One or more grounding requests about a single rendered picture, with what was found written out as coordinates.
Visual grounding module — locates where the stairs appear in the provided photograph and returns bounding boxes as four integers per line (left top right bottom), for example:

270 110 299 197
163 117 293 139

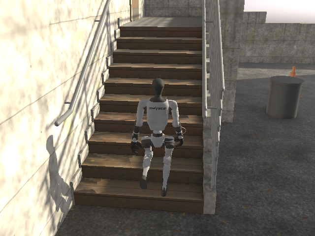
74 27 204 214

